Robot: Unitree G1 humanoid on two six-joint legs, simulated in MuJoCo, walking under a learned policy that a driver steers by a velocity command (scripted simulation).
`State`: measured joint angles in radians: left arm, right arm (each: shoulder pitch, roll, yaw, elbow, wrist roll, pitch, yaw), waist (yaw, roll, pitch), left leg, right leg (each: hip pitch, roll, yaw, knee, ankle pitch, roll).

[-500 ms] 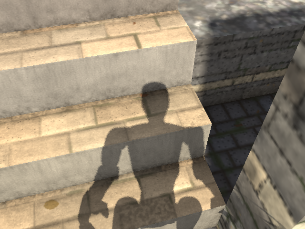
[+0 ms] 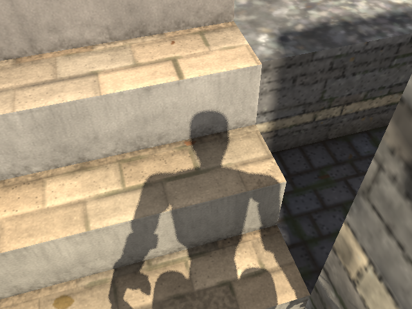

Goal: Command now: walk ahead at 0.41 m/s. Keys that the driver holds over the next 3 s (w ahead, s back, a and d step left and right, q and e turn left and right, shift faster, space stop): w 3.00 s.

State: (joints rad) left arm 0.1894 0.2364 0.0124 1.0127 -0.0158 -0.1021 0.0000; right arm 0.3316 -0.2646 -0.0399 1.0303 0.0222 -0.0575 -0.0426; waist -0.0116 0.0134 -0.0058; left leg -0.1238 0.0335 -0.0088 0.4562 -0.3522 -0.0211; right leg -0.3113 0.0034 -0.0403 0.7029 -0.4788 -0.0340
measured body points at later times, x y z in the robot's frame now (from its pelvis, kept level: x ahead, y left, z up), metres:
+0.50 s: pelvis +0.13 -0.03 +0.00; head +0.12 -0.02 +0.44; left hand +0.19 +0.21 -0.15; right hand +0.16 -0.26 -0.15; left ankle +0.15 +0.09 -0.74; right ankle +0.03 -0.11 -0.69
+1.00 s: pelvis +0.21 -0.06 +0.01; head +0.23 -0.09 +0.46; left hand +0.35 +0.14 -0.10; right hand +0.22 -0.28 -0.15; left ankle +0.17 +0.07 -0.73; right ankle +0.21 -0.18 -0.74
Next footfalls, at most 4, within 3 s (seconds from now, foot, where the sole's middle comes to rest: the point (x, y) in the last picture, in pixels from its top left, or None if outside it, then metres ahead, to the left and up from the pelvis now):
0.04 right None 0.06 -0.11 -0.77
0.44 left None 0.21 0.08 -0.77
0.76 right None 0.25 -0.19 -0.77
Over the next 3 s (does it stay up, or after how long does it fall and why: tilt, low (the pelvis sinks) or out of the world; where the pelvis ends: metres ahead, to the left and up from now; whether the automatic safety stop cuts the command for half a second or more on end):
stays up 0.20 -0.03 0.01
